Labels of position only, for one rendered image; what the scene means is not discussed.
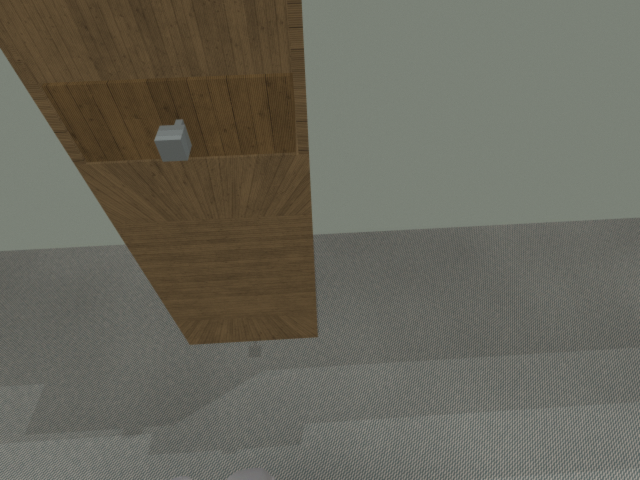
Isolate drawer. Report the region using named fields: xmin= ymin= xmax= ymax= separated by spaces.
xmin=41 ymin=73 xmax=296 ymax=162

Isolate handle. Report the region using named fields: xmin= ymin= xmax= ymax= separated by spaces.
xmin=154 ymin=119 xmax=192 ymax=162

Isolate cabinet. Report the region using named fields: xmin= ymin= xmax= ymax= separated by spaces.
xmin=0 ymin=0 xmax=318 ymax=345

